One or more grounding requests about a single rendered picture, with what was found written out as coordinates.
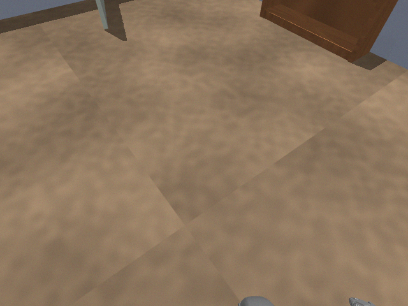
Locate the bookshelf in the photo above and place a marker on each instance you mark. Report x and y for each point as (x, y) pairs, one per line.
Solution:
(347, 28)

